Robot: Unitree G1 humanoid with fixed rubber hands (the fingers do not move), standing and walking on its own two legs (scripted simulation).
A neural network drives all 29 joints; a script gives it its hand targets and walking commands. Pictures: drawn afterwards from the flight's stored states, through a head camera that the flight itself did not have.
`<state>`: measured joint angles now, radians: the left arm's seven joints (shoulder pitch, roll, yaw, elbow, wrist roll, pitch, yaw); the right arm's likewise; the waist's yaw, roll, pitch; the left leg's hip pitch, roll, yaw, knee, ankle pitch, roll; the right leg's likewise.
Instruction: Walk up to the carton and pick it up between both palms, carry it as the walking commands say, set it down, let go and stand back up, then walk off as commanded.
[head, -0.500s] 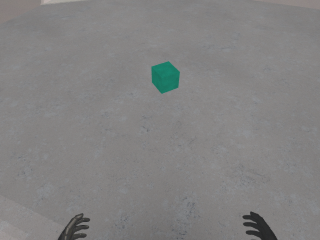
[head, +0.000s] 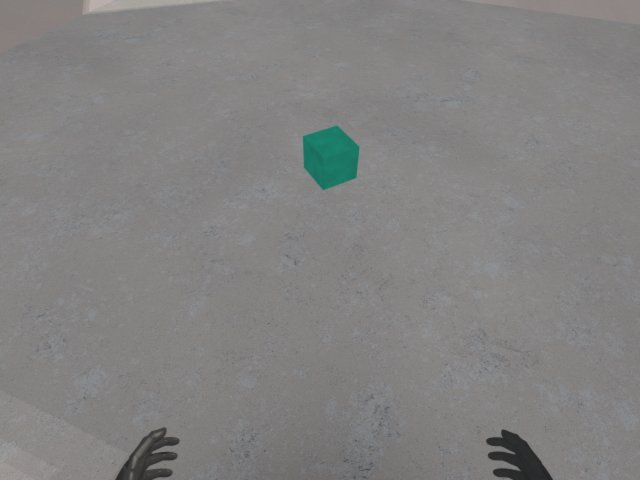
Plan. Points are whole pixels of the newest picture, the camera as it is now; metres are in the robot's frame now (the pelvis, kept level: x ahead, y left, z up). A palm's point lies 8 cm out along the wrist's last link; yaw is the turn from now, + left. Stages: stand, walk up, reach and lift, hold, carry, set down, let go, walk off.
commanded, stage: stand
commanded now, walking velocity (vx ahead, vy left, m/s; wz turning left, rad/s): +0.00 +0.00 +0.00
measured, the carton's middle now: (330, 157) +1.57 +0.00 -0.66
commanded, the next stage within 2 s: walk up in 0.74 s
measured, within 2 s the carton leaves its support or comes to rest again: neither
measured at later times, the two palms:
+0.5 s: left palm out of the picture +0.10 +0.26 -0.10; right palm out of the picture +0.11 -0.26 -0.08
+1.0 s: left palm out of the picture +0.08 +0.27 -0.10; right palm out of the picture +0.09 -0.26 -0.08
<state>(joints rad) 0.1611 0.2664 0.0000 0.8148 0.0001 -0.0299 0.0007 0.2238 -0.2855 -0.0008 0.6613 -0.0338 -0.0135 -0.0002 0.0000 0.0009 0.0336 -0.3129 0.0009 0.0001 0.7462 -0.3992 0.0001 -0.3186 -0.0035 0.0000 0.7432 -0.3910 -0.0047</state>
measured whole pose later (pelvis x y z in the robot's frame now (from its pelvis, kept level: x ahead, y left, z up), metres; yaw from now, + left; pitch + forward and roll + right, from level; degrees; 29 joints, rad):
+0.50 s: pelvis -0.02 +0.01 +0.00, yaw +0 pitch -3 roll -1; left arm 0.15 0.27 0.00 0.87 0.00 -0.03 0.00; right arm 0.22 -0.29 0.00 0.71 -0.03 -0.02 0.00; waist 0.00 0.00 0.03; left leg -0.31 0.00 0.00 0.72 -0.36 0.01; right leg -0.31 0.00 0.00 0.70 -0.34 0.00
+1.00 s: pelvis -0.02 +0.01 +0.01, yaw +0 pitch -2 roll -1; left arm 0.15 0.27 0.00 0.93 0.00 -0.04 -0.01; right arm 0.22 -0.29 0.00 0.75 -0.03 -0.02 0.01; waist 0.00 0.00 0.03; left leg -0.31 0.00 0.00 0.67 -0.34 0.01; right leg -0.30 0.00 0.00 0.64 -0.31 0.00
